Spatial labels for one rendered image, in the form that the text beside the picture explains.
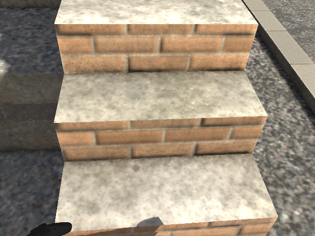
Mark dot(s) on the left robot hand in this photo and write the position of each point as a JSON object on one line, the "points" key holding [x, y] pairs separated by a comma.
{"points": [[54, 229]]}

